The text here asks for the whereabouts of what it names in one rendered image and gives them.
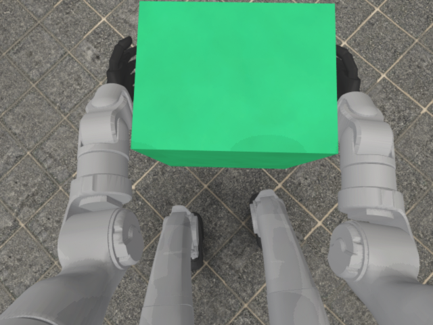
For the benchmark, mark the right robot thigh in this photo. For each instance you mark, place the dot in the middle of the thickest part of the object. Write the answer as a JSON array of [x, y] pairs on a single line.
[[292, 296]]

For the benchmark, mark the right robot shin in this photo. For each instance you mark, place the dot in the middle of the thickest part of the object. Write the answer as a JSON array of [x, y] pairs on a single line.
[[265, 193]]

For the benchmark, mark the right robot upper arm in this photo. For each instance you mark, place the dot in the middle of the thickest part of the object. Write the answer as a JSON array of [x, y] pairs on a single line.
[[380, 264]]

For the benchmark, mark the right robot hand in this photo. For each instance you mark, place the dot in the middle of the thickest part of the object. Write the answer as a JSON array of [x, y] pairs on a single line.
[[347, 72]]

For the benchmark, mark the left robot upper arm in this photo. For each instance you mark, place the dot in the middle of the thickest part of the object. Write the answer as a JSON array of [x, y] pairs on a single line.
[[95, 249]]

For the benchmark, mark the carton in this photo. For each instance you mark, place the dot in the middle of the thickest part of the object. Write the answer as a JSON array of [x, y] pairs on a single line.
[[233, 84]]

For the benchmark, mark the right robot forearm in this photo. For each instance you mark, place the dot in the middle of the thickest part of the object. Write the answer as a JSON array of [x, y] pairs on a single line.
[[367, 163]]

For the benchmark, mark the left robot hand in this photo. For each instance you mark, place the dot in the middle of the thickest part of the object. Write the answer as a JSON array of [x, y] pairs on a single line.
[[120, 70]]

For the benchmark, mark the left robot forearm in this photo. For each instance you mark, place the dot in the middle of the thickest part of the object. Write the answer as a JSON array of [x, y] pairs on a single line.
[[102, 178]]

